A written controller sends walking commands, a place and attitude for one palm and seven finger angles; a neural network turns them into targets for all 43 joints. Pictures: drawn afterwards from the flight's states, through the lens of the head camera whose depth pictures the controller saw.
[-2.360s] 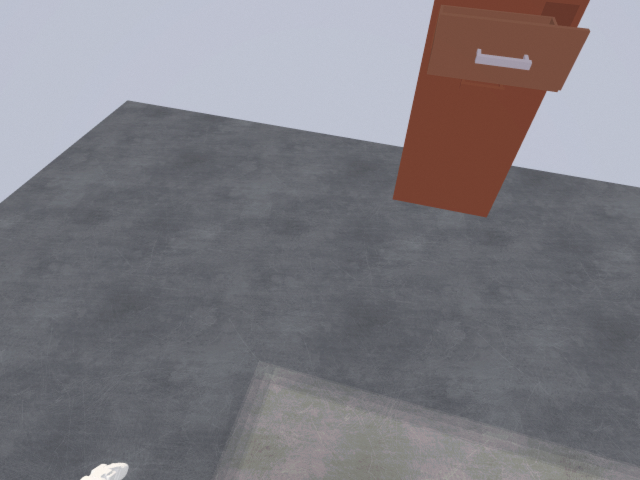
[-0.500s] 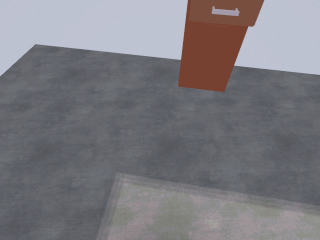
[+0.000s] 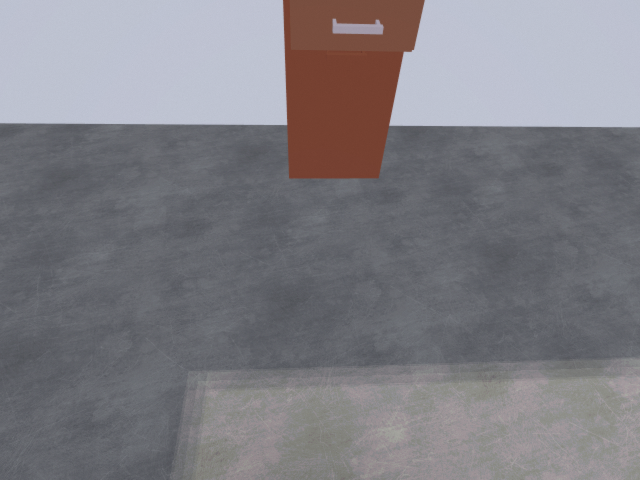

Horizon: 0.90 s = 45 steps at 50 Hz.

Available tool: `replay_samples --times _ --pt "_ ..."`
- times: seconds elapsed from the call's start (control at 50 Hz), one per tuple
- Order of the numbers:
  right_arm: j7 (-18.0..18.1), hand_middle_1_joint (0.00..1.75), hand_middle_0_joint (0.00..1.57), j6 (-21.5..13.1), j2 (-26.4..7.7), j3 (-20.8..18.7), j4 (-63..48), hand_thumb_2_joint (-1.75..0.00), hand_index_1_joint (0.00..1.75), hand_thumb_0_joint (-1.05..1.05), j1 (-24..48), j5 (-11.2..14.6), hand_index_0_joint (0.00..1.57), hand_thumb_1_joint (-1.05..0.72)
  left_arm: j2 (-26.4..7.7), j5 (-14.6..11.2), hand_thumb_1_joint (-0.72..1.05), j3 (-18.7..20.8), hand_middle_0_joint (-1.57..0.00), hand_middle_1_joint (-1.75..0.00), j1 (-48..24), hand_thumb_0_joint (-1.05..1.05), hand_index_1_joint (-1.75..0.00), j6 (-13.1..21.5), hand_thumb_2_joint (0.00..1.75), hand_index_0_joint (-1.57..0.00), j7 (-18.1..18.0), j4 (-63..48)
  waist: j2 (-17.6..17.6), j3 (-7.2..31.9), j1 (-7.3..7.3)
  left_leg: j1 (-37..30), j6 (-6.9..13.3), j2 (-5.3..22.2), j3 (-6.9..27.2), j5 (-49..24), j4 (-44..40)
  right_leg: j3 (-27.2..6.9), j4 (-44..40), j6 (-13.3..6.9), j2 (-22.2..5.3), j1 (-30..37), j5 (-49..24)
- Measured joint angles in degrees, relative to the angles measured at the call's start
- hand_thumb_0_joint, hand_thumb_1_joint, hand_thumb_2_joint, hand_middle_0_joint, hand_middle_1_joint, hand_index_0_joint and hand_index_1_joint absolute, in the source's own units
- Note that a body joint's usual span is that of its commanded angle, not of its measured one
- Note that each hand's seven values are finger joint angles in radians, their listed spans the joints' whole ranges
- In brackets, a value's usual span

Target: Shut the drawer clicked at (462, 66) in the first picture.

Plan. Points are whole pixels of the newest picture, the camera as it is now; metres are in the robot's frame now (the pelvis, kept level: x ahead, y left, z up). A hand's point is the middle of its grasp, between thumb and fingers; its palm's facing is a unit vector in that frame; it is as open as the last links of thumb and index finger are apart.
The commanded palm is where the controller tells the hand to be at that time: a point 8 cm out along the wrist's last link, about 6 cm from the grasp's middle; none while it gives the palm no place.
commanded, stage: walk to a spot facing it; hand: left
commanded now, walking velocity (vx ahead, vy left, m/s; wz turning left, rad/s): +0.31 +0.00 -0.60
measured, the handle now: (356, 25) +1.28 +0.04 +0.02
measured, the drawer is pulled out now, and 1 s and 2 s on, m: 0.20 0.20 0.20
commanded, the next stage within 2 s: turn to face it in 1.46 s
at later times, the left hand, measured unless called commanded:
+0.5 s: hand (293, 351) +0.35 +0.09 -0.19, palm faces -0.39 -0.91 -0.16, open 7.3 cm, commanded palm none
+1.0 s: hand (288, 312) +0.43 +0.11 -0.20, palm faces -0.35 -0.92 -0.18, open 7.3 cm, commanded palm none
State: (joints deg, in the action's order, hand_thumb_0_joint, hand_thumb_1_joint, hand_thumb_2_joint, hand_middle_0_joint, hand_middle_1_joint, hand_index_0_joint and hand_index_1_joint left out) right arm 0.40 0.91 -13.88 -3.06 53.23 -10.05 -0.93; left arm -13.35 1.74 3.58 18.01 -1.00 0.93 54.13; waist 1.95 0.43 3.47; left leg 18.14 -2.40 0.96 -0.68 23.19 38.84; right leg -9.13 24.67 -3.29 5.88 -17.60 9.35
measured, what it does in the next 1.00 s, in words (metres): walks ahead, turning right: left foot, then right foot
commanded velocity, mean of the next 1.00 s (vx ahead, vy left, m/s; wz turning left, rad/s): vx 0.35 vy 0.00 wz -0.37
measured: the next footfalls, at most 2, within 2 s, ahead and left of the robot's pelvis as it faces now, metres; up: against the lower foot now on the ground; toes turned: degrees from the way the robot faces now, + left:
left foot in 0.04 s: +0.01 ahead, +0.13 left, +0.00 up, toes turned -1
right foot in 0.50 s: +0.26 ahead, -0.16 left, +0.00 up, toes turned -25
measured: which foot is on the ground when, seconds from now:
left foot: up 0.00-0.02, down 0.04-0.50, up 0.52-0.90, down 0.92-1.00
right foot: down 0.00-0.04, up 0.06-0.48, down 0.50-0.94, up 0.96-1.00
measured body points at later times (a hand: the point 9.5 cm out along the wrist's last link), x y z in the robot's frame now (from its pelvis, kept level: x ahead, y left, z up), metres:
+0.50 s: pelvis +0.15 -0.04 -0.03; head +0.21 -0.04 +0.41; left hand +0.37 +0.14 -0.17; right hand -0.05 -0.20 -0.16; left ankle -0.01 +0.13 -0.72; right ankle +0.23 -0.14 -0.75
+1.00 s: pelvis +0.36 -0.07 -0.01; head +0.37 -0.05 +0.43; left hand +0.45 +0.16 -0.18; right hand +0.36 -0.32 -0.14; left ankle +0.44 +0.00 -0.74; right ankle +0.24 -0.14 -0.69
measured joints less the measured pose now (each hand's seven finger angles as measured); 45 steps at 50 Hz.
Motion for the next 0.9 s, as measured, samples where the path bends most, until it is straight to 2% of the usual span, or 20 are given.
replay_samples --times 0.04,0.08,0.1,0.14,0.18,0.26,0.3,0.36,0.42,0.46,0.48,0.5,0.52,0.56,0.6,0.64,0.68,0.74,0.82,0.9 --pt "0.3 0.3 0.2 -1.4 -0.1 0.4 -1.1 -0.89 0.3 0.01 -0.8 0.2 0.2 -0.9 -0.6 -0.2 0.91 0.4 -0.2 -0.3 0.5 0.0 -0.3 -0.5 0.9 -0.21 0.1 0.0 -0.2 0.8 -0.41 -4.7 1.4 0.0 0.0 -0.9 -9.6 -0.7 3.6 0.7 1.1 -1.7 3.1" --pt "0.7 0.3 0.2 -2.4 0.4 0.7 -1.5 -0.89 0.3 0.01 -1.7 0.0 0.2 -0.9 -1.3 -0.3 0.91 1.2 -0.2 -0.3 0.1 0.0 -0.3 -1.2 0.9 -0.21 0.5 0.6 0.2 0.8 -1.58 -5.8 3.0 0.0 -1.0 -5.0 -10.6 1.6 13.5 1.6 0.5 -5.2 11.6" --pt "0.7 0.3 0.2 -2.7 0.8 1.0 -1.5 -0.89 0.3 0.01 -2.6 -0.2 0.2 -0.9 -1.8 -0.1 0.91 1.6 -0.2 -0.3 -0.3 0.0 -0.3 -1.5 0.9 -0.2 0.9 0.8 0.5 0.8 -1.91 -6.9 3.2 0.2 -1.8 -4.8 -10.9 3.4 19.3 2.2 -0.4 -7.3 12.7" --pt "0.8 0.3 0.2 -3.1 1.5 1.5 -0.9 -0.89 0.3 0.0 -4.9 -0.3 0.21 -0.9 -2.6 0.4 0.91 2.2 -0.2 -0.29 -1.2 0.0 -0.3 -1.6 0.9 -0.2 1.6 0.8 0.9 0.9 -2.19 -9.7 3.2 0.7 -3.1 -4.6 -13.3 6.2 29.4 3.4 -2.4 -11.4 10.3" --pt "1.1 0.3 0.21 -3.4 2.2 2.0 0.1 -0.89 0.3 0.0 -7.2 -0.3 0.21 -0.9 -3.1 0.6 0.91 2.6 -0.19 -0.29 -2.3 0.01 -0.3 -1.4 0.9 -0.2 2.1 0.1 1.1 0.8 -2.15 -12.4 3.0 1.2 -4.5 -4.7 -16.1 7.6 36.5 4.3 -4.4 -15.1 6.4" --pt "1.5 0.3 0.21 -4.3 3.4 2.5 2.6 -0.89 0.3 0.0 -11.1 -0.3 0.21 -0.9 -3.2 0.8 0.92 2.4 -0.19 -0.29 -4.9 0.0 -0.3 -1.2 0.9 -0.2 2.2 -0.8 1.0 -0.7 -2.45 -17.0 2.7 2.2 -7.6 -3.7 -19.1 8.9 41.3 5.0 -7.7 -19.6 2.8" --pt "1.6 0.3 0.2 -4.6 4.0 2.7 3.8 -0.89 0.3 0.0 -12.9 -0.4 0.21 -0.9 -2.8 0.7 0.92 2.1 -0.19 -0.29 -6.6 0.0 -0.3 -1.4 0.9 -0.2 2.3 -0.9 0.8 -1.8 -2.98 -19.1 2.2 2.7 -9.3 -2.7 -19.9 10.2 39.5 5.0 -8.9 -20.6 1.8" --pt "1.7 0.3 0.2 -4.7 4.7 2.7 5.4 -0.89 0.3 0.0 -15.2 -0.7 0.21 -0.9 -1.8 0.6 0.92 1.2 -0.19 -0.29 -9.8 0.0 -0.3 -1.6 0.9 -0.2 2.5 -0.8 0.3 -3.9 -4.33 -22.2 1.4 3.4 -11.8 -0.7 -20.6 13.0 31.6 4.3 -9.6 -20.1 1.1" --pt "1.6 0.3 0.2 -4.5 5.1 2.6 7.2 -0.89 0.3 0.0 -17.3 -0.8 0.21 -0.9 -0.7 0.4 0.92 0.4 -0.19 -0.29 -13.3 0.0 -0.3 -1.2 0.9 -0.2 2.7 -1.1 -0.3 -5.9 -5.91 -24.8 0.0 4.4 -14.2 2.1 -19.9 15.8 21.4 2.4 -8.4 -17.5 2.2" --pt "1.4 0.3 0.21 -4.1 5.1 2.4 8.7 -0.89 0.3 0.01 -18.7 -0.7 0.21 -0.9 -0.1 0.4 0.92 -0.1 -0.19 -0.29 -15.1 0.0 -0.3 -0.2 0.9 -0.2 2.6 -1.6 -0.8 -7.0 -6.56 -25.2 -0.8 5.7 -15.5 5.0 -15.6 17.5 15.5 0.6 -6.5 -13.9 3.4" --pt "1.2 0.3 0.21 -3.7 5.2 2.4 9.4 -0.89 0.3 0.01 -19.6 -0.5 0.21 -0.9 0.0 0.4 0.92 -0.4 -0.19 -0.29 -15.5 0.0 -0.3 0.7 0.9 -0.2 2.5 -1.8 -0.6 -7.3 -6.64 -24.1 -1.0 6.6 -15.7 6.4 -10.2 18.2 12.3 -0.5 -5.8 -11.0 2.6" --pt "0.9 0.3 0.21 -3.3 5.4 2.4 10.0 -0.89 0.3 0.01 -20.4 0.0 0.21 -0.9 -0.1 0.4 0.92 -0.6 -0.19 -0.29 -15.8 0.0 -0.3 1.7 0.9 -0.2 2.4 -2.2 -0.1 -7.2 -6.61 -20.8 -0.7 7.6 -15.0 6.3 -1.0 18.3 11.0 -2.0 -5.8 -9.5 0.0" --pt "0.8 0.3 0.21 -2.7 5.3 2.3 10.4 -0.89 0.3 0.01 -19.8 0.4 0.21 -0.9 0.2 0.1 0.92 -0.6 -0.19 -0.29 -16.2 0.0 -0.3 2.7 0.9 -0.2 2.0 -2.3 -0.2 -7.8 -6.58 -15.9 -0.4 8.2 -12.0 6.5 11.0 18.4 13.4 -2.8 -5.5 -9.8 0.5" --pt "0.7 0.3 0.21 -1.9 5.1 1.9 10.7 -0.89 0.3 0.01 -17.4 0.6 0.21 -0.9 0.6 -0.7 0.91 -0.9 -0.19 -0.29 -15.8 0.0 -0.3 3.5 0.9 -0.2 1.2 -2.3 -0.7 -8.9 -6.97 -6.3 0.3 7.6 -5.8 4.6 29.4 18.1 15.2 -3.1 -4.4 -8.3 3.7" --pt "0.6 0.3 0.21 -1.6 4.7 1.5 9.7 -0.89 0.3 0.01 -14.4 0.2 0.21 -0.9 1.0 -0.8 0.91 -1.1 -0.19 -0.29 -14.4 0.0 -0.3 3.5 0.9 -0.2 0.4 -1.5 -1.0 -8.8 -7.15 1.6 0.5 7.9 -3.2 0.7 36.2 17.5 12.8 -2.7 -3.4 -5.3 4.6" --pt "0.5 0.3 0.21 -1.4 4.4 1.2 7.9 -0.89 0.3 0.01 -11.3 -0.3 0.2 -0.9 1.6 -0.6 0.91 -1.2 -0.2 -0.29 -12.5 0.0 -0.3 3.3 0.9 -0.2 -0.2 -0.2 -1.2 -7.6 -7.2 7.9 0.2 8.8 -2.6 -1.9 34.8 16.6 9.4 -2.2 -2.6 -2.6 3.9" --pt "0.3 0.3 0.2 -1.5 4.3 0.9 5.8 -0.89 0.3 0.01 -8.8 -0.6 0.2 -0.9 2.0 -0.4 0.92 -0.8 -0.2 -0.29 -10.5 -0.01 -0.3 3.3 0.9 -0.2 -0.8 1.4 -1.4 -6.0 -7.23 12.2 -0.3 9.5 -2.5 -4.0 29.7 15.6 6.6 -2.2 -2.1 -0.4 3.7" --pt "-0.2 0.3 0.2 -1.9 4.6 0.8 3.5 -0.89 0.3 0.01 -5.9 -0.9 0.2 -0.91 1.4 -0.3 0.94 -0.2 -0.2 -0.3 -8.0 -0.01 -0.3 3.3 0.9 -0.21 -0.9 2.9 -1.9 -3.5 -6.38 15.0 -0.8 9.8 -2.9 -7.7 20.7 14.5 3.5 -1.9 -1.6 2.7 4.1" --pt "-1.1 0.3 0.2 -2.4 5.0 0.8 2.5 -0.89 0.3 0.0 -3.1 -0.9 0.2 -0.91 0.6 -0.1 0.94 -0.2 -0.2 -0.3 -4.9 -0.01 -0.3 3.7 0.9 -0.21 -0.6 4.2 -1.9 -1.4 -4.31 12.8 -0.6 8.5 -3.8 -9.8 8.6 13.3 1.8 -1.0 -1.6 6.8 6.2" --pt "-1.5 0.3 0.2 -3.2 4.9 0.9 2.3 -0.89 0.3 0.0 -1.5 -0.8 0.2 -0.9 0.5 -0.3 0.93 -0.2 -0.2 -0.3 -1.4 -0.01 -0.3 3.8 0.9 -0.2 -0.6 5.1 -1.8 -0.3 -2.2 6.3 0.0 6.0 -5.3 -10.2 -2.0 12.5 3.1 0.6 -2.2 10.3 10.5"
